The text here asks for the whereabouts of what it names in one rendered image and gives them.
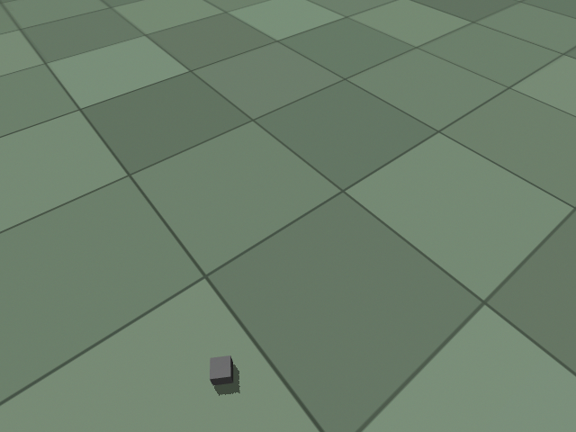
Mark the cube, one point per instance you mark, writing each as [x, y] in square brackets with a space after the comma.
[221, 370]

